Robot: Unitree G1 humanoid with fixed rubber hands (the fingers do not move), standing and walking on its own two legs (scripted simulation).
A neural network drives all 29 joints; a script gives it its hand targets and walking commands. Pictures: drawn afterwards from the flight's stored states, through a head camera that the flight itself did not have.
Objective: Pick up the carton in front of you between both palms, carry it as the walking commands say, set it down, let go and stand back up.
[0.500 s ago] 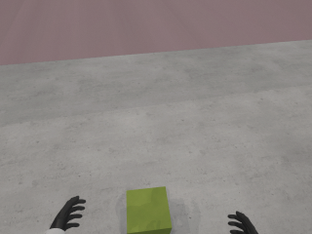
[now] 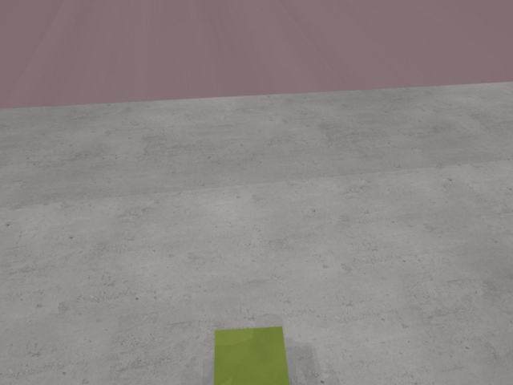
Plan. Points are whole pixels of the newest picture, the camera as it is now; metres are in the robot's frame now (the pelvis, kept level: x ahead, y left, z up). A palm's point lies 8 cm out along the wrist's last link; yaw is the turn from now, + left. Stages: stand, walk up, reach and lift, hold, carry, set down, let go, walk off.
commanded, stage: stand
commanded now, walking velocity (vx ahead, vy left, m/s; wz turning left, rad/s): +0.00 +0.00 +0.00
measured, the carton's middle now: (249, 375) +0.32 +0.01 -0.64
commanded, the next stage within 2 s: none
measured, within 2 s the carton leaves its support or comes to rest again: neither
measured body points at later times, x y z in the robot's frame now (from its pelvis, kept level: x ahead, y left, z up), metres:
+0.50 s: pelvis -0.01 +0.00 +0.01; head -0.01 +0.01 +0.46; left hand -0.03 +0.25 -0.14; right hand +0.00 -0.25 -0.14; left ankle -0.05 +0.11 -0.73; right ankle -0.08 -0.12 -0.73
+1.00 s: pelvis -0.04 -0.01 +0.01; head -0.04 +0.00 +0.46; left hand -0.09 +0.21 -0.15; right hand -0.06 -0.23 -0.15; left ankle -0.05 +0.11 -0.73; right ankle -0.08 -0.12 -0.73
